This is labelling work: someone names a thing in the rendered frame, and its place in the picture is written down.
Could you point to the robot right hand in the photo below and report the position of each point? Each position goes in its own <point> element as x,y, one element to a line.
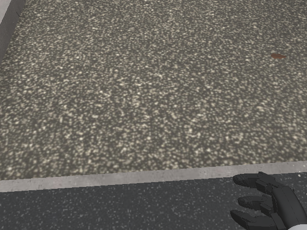
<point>282,211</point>

